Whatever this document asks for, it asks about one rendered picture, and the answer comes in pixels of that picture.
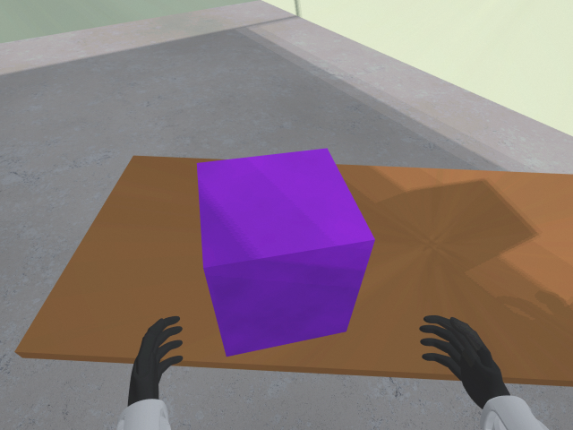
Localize robot right forearm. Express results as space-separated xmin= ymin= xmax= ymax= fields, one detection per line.
xmin=480 ymin=395 xmax=549 ymax=430

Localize robot left forearm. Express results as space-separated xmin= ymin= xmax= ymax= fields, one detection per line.
xmin=116 ymin=399 xmax=171 ymax=430

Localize right robot hand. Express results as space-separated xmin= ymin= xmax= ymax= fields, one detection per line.
xmin=419 ymin=315 xmax=510 ymax=409

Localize table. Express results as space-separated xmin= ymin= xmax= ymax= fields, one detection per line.
xmin=14 ymin=156 xmax=573 ymax=387

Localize carton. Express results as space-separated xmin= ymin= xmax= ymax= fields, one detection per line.
xmin=197 ymin=148 xmax=375 ymax=357

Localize left robot hand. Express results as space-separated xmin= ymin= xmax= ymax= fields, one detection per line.
xmin=128 ymin=316 xmax=183 ymax=407

